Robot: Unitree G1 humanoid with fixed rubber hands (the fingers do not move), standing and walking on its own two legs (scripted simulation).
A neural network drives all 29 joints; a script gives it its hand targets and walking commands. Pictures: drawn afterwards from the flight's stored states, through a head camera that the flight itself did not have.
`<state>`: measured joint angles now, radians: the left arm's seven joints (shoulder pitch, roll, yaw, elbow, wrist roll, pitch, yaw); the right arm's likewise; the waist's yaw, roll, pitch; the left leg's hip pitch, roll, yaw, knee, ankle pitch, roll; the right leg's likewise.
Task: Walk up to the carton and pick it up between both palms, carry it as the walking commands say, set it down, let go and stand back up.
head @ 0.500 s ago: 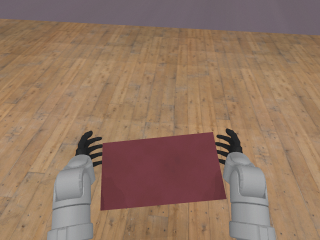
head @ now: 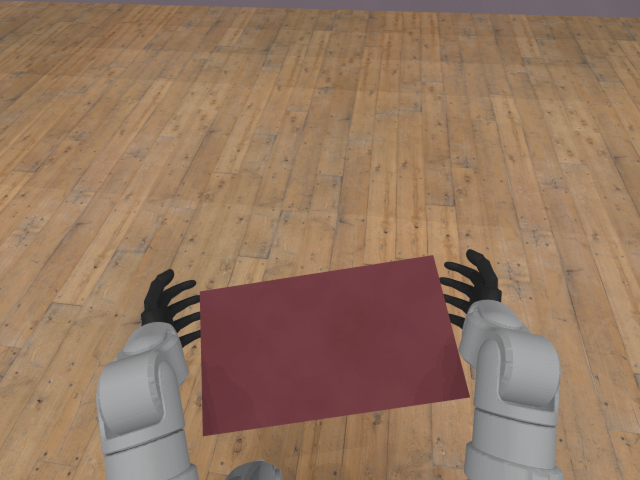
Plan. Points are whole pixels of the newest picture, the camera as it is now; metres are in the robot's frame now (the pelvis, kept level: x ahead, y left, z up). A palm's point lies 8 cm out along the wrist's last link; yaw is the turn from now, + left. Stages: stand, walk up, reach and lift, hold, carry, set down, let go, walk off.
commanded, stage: carry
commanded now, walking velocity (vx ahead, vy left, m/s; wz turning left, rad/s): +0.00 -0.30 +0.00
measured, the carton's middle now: (328, 347) +0.29 +0.00 -0.03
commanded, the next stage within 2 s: none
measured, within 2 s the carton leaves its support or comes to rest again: neither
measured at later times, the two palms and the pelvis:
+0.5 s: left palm (323, 398) +0.20 +0.01 +0.07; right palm out of the picture +0.20 -0.36 +0.06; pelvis -0.07 -0.18 -0.02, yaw +1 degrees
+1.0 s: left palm (529, 472) +0.13 -0.17 +0.08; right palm out of the picture +0.15 -0.53 +0.08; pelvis -0.14 -0.38 +0.00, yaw +1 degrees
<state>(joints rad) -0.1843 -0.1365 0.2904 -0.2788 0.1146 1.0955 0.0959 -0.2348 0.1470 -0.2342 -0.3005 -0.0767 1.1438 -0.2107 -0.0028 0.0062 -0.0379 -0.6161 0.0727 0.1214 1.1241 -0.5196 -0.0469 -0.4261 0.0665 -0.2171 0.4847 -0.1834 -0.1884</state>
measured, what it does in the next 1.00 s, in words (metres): steps to the right: left foot, then right foot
